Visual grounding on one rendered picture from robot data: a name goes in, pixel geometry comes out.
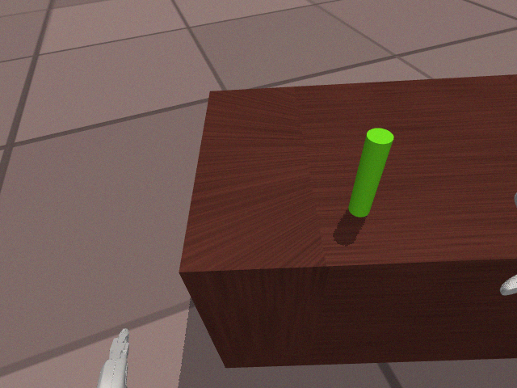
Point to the right robot hand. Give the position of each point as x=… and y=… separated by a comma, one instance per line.
x=510, y=286

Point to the can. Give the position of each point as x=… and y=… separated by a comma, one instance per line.
x=371, y=165

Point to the left robot hand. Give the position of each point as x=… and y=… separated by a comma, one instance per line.
x=114, y=372

